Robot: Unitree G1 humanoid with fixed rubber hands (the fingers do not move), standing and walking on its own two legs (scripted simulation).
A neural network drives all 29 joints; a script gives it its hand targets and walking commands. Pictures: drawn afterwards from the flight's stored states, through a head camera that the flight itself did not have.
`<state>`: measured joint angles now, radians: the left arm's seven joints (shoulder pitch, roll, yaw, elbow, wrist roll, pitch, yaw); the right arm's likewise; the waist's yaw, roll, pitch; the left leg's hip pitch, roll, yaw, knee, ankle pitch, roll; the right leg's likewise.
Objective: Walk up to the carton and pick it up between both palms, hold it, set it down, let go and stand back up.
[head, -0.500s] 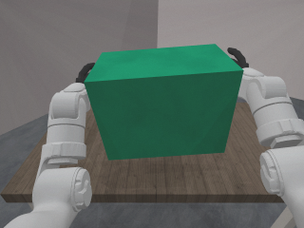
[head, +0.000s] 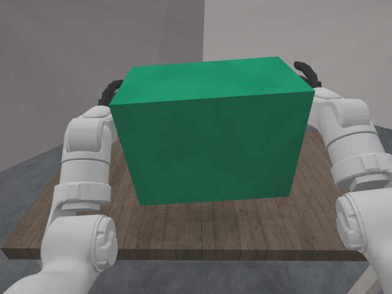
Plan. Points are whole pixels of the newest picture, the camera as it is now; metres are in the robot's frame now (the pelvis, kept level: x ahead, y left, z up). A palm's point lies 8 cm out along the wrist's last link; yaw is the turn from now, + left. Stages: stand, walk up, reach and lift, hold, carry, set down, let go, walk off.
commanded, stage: hold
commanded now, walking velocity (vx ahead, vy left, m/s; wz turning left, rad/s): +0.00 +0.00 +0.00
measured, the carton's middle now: (209, 130) +0.36 +0.00 +0.24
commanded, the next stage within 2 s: set down in 0.22 s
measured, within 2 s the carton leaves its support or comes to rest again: neither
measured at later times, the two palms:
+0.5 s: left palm (104, 107) +0.39 +0.20 +0.28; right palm (302, 91) +0.39 -0.18 +0.31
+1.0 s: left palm (110, 141) +0.39 +0.20 +0.20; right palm (287, 126) +0.41 -0.18 +0.23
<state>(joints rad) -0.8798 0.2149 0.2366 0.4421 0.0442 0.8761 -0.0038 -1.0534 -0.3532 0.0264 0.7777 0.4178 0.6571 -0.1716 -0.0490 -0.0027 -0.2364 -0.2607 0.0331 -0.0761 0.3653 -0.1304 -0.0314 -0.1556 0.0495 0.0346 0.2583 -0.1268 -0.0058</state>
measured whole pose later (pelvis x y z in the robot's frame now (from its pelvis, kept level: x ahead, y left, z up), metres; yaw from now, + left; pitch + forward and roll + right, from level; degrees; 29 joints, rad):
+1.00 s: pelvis +0.01 +0.00 +0.00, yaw +1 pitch -2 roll -1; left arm -0.67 0.15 0.25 0.30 0.09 0.63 0.01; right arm -0.82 -0.26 -0.04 0.65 0.31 0.36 -0.12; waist -0.05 -0.04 -0.08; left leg -0.17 0.02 -0.09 0.35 -0.15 -0.03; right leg -0.07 0.03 0.01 0.26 -0.16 -0.01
